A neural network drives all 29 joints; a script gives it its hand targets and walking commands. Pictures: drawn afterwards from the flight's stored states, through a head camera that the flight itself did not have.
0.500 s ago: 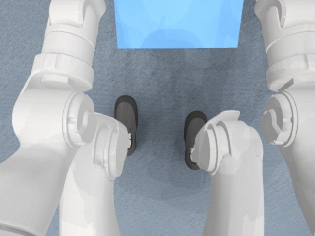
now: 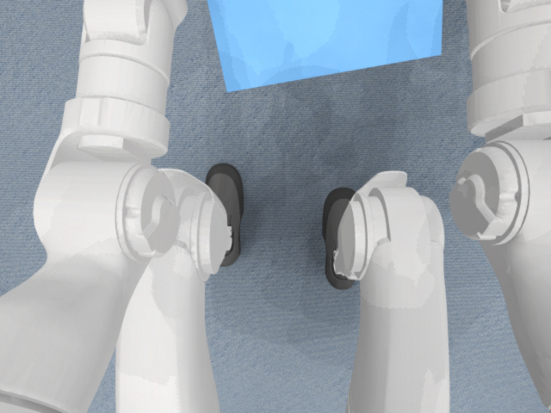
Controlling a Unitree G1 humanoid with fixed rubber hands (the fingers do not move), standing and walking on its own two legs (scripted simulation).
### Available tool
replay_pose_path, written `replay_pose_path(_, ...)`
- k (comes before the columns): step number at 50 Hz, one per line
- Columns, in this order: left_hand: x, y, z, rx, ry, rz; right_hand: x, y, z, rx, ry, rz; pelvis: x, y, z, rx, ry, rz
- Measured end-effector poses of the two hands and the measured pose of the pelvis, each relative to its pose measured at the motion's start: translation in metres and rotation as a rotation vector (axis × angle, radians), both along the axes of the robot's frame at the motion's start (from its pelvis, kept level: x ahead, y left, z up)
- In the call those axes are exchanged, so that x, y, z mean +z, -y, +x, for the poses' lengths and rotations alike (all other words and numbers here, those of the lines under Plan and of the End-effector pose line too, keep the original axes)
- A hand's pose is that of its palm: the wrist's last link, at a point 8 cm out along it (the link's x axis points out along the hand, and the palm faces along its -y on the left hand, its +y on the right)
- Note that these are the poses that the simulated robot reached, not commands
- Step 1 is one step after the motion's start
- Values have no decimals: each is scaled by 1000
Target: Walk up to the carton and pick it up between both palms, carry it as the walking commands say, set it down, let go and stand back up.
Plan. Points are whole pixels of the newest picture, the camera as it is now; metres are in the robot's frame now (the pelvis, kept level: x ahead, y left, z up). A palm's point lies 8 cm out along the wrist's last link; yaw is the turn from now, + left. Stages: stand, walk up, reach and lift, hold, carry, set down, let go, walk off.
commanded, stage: reach and lift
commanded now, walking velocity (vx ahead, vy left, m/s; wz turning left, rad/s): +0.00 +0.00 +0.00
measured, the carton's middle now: out of the picture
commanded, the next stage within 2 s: none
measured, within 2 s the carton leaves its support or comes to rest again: neither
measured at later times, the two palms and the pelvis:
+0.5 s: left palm out of the picture +0.54 +0.13 -0.07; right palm out of the picture +0.56 -0.14 -0.06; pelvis -0.01 +0.01 +0.02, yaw -3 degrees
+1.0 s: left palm out of the picture +0.53 +0.13 +0.03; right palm out of the picture +0.55 -0.14 +0.03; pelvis -0.01 +0.02 +0.07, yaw -4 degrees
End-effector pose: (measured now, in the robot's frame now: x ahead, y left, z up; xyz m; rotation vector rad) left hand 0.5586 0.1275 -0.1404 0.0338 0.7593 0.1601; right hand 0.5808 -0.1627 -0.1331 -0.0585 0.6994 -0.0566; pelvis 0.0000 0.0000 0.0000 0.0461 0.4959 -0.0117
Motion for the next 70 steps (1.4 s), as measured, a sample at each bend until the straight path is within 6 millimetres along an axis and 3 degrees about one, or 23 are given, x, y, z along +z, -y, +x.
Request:
replay_pose_path(4, 20, 0, 12, 37, 60, 46, 4, -6, 1, -38, 3, -1, 3, 1, 3, -10, 4, 8)
replay_pose_path(11, 65, 1, 19, 80, 145, 95, 38, -15, 1, -92, 51, -30, 9, 2, 4, -26, 55, 16)
replay_pose_path(21, 56, 1, -21, 122, 77, 69, 53, -16, -21, -56, 4, -83, 14, -8, -3, -44, 110, -12)
replay_pose_path(30, 97, -9, -19, 137, 127, 43, 95, -26, -21, -59, 46, -86, 24, -19, -6, -45, 164, -39)
replay_pose_path(41, 123, -8, -21, 144, 110, 49, 113, -25, -26, -68, 23, -69, 47, -19, -4, -47, 173, -43)
replay_pose_path(50, 169, -5, -26, 147, 161, 52, 160, -22, -30, -74, 74, -63, 65, -16, -9, -50, 227, -39)
replay_pose_path(62, 178, -10, -45, 138, 96, 63, 167, -27, -52, -75, 7, -72, 91, -18, -10, -52, 245, -47)
replay_pose_path(70, 217, -15, -47, 145, 135, 54, 208, -32, -52, -64, 47, -85, 106, -20, -12, -53, 291, -53)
